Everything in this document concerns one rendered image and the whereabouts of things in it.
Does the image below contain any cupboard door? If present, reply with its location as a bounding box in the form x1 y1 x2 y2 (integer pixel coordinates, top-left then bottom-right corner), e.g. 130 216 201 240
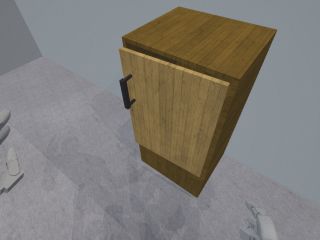
119 47 230 177

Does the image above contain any right robot hand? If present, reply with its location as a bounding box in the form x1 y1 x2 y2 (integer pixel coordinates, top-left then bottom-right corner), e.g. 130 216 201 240
239 200 279 240

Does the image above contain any handle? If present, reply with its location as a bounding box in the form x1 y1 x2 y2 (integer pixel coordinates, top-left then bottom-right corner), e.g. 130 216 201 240
119 74 136 109

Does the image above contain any left robot hand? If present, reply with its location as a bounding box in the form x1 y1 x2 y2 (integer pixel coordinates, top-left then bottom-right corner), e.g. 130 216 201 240
0 109 24 195

